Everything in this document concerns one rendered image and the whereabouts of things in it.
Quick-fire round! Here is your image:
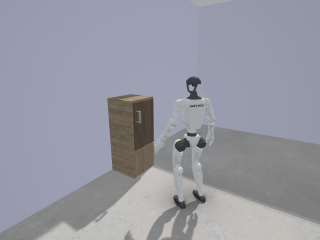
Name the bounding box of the robot right hand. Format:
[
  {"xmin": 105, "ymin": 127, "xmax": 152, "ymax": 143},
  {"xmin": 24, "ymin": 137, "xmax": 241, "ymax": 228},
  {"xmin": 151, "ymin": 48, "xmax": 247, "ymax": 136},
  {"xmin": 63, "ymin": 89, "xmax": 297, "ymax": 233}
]
[{"xmin": 205, "ymin": 134, "xmax": 214, "ymax": 146}]

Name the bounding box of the robot left hand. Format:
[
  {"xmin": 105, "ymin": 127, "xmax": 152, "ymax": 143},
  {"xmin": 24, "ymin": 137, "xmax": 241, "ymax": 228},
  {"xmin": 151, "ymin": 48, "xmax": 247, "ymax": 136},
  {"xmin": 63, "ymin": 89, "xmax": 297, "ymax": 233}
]
[{"xmin": 154, "ymin": 139, "xmax": 164, "ymax": 155}]

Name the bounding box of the robot right forearm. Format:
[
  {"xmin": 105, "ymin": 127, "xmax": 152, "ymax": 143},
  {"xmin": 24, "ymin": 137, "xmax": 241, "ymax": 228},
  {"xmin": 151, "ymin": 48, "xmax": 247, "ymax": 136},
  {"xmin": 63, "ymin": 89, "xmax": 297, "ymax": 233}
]
[{"xmin": 207, "ymin": 120, "xmax": 216, "ymax": 136}]

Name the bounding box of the cupboard door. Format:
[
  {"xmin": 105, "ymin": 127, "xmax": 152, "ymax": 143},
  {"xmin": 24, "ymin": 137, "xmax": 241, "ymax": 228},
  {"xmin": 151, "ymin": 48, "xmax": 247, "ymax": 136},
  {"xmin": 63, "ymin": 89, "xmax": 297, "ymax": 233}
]
[{"xmin": 132, "ymin": 98, "xmax": 154, "ymax": 151}]

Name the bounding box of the right robot upper arm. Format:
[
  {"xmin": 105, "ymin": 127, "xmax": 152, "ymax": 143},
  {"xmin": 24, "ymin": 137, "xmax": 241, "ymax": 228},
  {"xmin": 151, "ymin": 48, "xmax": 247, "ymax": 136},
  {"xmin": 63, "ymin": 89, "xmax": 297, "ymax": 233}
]
[{"xmin": 203, "ymin": 98, "xmax": 216, "ymax": 123}]

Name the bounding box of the robot left forearm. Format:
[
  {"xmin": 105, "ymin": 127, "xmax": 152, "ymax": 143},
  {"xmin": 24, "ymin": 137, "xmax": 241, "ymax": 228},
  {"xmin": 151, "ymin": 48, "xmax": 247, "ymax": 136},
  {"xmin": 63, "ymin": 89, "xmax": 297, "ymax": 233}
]
[{"xmin": 159, "ymin": 119, "xmax": 174, "ymax": 142}]

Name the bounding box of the robot left foot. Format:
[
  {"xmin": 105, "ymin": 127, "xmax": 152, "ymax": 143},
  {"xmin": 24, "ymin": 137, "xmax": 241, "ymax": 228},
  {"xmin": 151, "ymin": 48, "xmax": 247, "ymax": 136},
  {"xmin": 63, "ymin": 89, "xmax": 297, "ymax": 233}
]
[{"xmin": 173, "ymin": 195, "xmax": 186, "ymax": 209}]

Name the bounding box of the handle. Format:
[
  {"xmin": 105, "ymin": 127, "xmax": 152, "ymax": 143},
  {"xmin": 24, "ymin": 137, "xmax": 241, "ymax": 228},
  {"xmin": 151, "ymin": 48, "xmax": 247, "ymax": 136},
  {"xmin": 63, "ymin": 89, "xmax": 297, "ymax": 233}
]
[{"xmin": 136, "ymin": 111, "xmax": 142, "ymax": 123}]

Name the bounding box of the right robot shin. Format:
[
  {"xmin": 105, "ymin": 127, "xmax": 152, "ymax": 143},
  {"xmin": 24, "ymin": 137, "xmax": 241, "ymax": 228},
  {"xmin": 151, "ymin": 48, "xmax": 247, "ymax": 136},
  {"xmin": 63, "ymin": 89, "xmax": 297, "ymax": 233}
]
[{"xmin": 192, "ymin": 163, "xmax": 203, "ymax": 196}]

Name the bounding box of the left robot upper arm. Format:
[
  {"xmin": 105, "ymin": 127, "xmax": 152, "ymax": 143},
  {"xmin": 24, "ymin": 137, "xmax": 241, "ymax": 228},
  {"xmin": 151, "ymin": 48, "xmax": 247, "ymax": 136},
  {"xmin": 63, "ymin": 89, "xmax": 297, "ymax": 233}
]
[{"xmin": 171, "ymin": 99, "xmax": 186, "ymax": 127}]

